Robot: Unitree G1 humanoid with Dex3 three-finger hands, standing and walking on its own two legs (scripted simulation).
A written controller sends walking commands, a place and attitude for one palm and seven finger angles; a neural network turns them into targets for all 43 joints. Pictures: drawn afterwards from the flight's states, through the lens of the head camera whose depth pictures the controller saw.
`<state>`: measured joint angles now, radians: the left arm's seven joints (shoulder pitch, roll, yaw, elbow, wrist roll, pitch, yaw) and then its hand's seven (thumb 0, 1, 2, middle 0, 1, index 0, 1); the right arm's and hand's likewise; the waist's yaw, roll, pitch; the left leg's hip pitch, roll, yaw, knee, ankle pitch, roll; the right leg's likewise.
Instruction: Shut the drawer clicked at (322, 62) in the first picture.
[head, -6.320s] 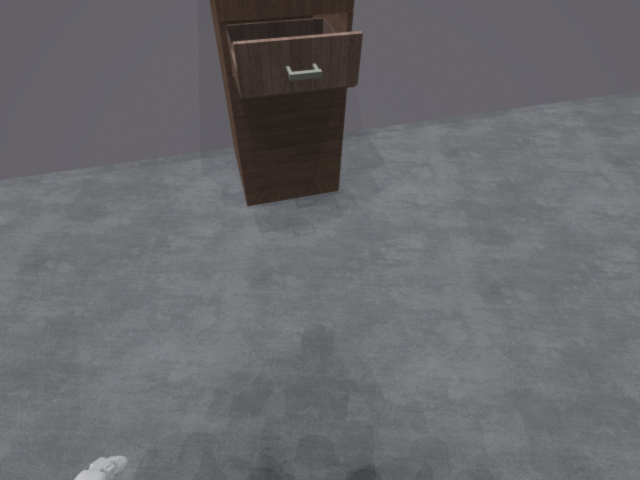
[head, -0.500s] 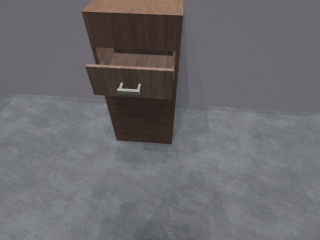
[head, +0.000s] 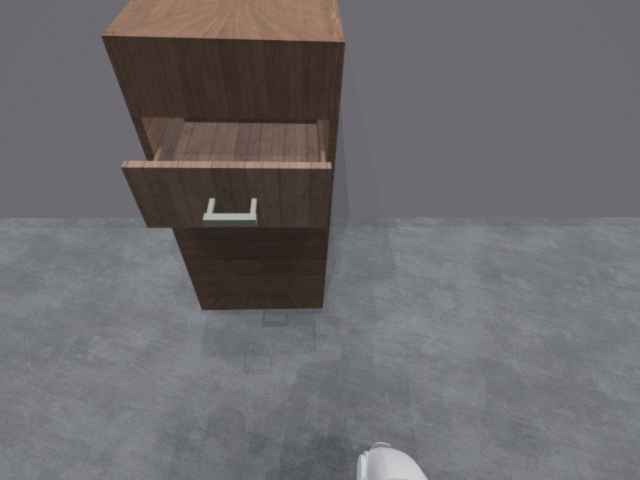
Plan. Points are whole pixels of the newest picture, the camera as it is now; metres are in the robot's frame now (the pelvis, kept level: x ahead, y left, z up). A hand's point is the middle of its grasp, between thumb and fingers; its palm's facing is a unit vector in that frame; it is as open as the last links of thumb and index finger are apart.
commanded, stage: take the last steps up to it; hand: left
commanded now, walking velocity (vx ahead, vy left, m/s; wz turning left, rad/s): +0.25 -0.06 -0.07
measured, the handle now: (231, 212) +0.60 +0.18 -0.07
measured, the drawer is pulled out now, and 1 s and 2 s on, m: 0.16 0.16 0.16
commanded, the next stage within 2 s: come to a stop and stand still in 0.28 s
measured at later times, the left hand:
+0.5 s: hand (228, 477) +0.16 +0.13 -0.16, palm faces +0.03 -0.98 -0.20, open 7.3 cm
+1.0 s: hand (214, 466) +0.18 +0.15 -0.16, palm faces +0.00 -0.96 -0.29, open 7.4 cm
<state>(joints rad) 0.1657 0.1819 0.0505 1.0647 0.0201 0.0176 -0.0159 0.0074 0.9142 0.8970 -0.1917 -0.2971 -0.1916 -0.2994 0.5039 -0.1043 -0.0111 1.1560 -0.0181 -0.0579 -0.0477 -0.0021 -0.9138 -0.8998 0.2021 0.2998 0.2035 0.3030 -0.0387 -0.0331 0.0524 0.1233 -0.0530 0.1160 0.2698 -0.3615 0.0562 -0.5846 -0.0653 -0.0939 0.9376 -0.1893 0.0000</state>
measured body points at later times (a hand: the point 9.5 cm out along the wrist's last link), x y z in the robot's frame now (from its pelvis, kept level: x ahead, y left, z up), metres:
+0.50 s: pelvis +0.15 -0.04 +0.01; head +0.16 -0.06 +0.46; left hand +0.16 +0.18 -0.14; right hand +0.18 -0.27 -0.15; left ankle +0.19 +0.12 -0.70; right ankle +0.16 -0.10 -0.73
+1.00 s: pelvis +0.14 -0.05 +0.00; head +0.15 -0.07 +0.45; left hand +0.18 +0.20 -0.14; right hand +0.18 -0.27 -0.17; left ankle +0.17 +0.10 -0.72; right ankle +0.16 -0.10 -0.73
